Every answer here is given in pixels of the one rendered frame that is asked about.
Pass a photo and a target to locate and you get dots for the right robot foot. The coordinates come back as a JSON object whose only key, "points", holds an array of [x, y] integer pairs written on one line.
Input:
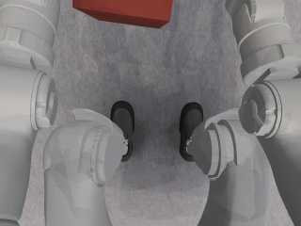
{"points": [[191, 117]]}

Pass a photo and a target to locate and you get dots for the left robot upper arm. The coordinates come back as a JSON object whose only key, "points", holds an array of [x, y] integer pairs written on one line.
{"points": [[28, 102]]}

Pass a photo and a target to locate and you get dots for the right robot upper arm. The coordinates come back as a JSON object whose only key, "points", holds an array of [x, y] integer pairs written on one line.
{"points": [[271, 111]]}

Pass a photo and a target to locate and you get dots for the carton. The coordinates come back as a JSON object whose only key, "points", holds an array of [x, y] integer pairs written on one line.
{"points": [[148, 13]]}

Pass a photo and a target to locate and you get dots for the robot right forearm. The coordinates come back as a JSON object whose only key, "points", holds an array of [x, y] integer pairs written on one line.
{"points": [[264, 39]]}

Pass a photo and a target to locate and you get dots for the robot right thigh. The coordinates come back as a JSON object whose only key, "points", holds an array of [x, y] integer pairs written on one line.
{"points": [[239, 194]]}

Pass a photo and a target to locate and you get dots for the robot left forearm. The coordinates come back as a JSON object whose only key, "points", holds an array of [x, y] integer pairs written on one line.
{"points": [[27, 33]]}

